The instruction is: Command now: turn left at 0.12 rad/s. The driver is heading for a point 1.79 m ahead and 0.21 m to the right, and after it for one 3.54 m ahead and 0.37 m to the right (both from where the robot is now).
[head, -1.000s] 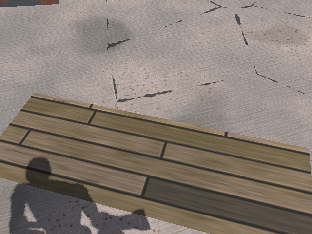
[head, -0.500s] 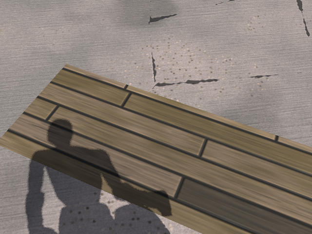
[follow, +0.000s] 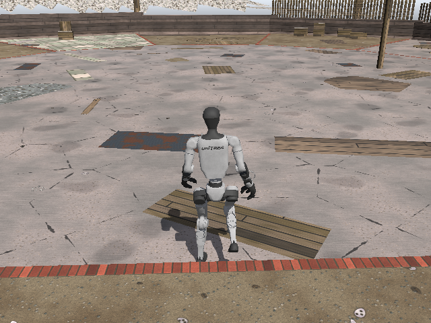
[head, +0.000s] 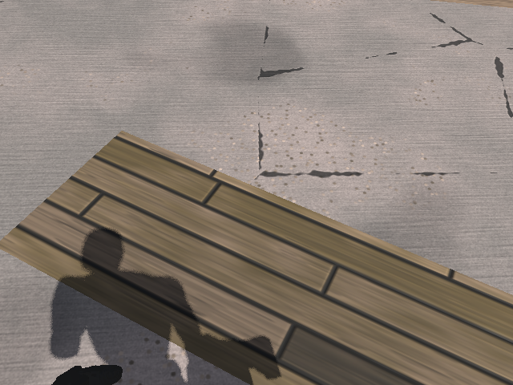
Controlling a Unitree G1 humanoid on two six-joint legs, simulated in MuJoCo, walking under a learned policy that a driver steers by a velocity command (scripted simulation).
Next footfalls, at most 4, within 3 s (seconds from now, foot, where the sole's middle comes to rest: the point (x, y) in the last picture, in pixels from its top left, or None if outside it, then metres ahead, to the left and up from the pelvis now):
0.10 right None -0.06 -0.14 -0.65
0.76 left None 0.08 0.11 -0.75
1.70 left None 0.28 0.10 -0.77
2.16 right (291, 352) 0.60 -0.14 -0.77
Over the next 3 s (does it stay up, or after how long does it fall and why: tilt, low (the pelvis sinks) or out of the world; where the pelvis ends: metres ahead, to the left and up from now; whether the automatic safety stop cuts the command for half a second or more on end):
stays up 0.86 0.01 0.02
